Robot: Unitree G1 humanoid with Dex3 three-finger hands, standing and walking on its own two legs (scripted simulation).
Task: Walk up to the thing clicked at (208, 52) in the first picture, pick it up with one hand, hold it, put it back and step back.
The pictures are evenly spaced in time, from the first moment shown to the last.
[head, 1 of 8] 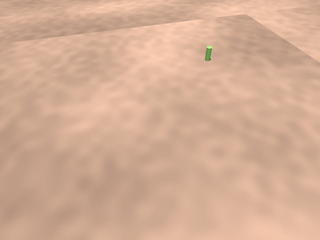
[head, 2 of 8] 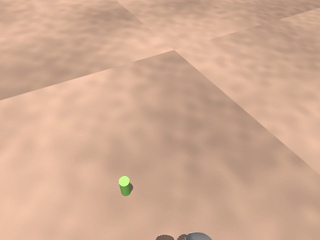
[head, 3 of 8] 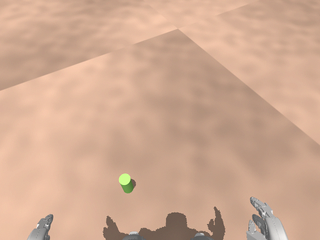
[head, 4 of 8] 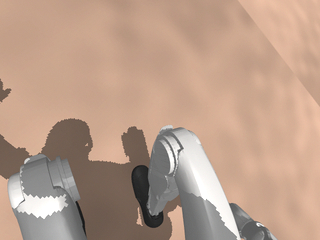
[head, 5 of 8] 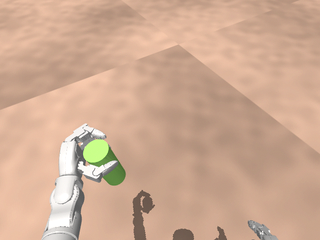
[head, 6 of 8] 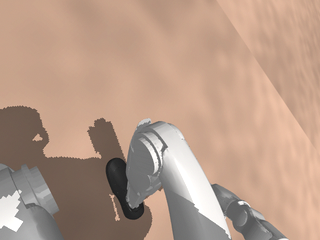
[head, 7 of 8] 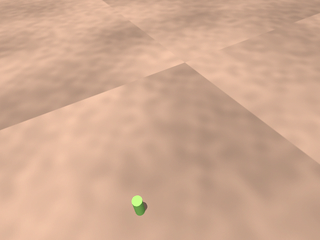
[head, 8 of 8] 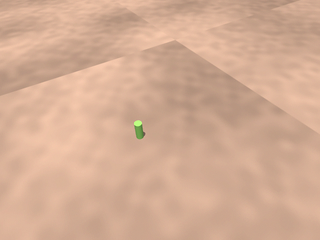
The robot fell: no
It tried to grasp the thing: yes
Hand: left
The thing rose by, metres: 0.66
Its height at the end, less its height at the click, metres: +0.00
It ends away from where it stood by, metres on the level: 0.02
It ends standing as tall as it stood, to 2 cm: yes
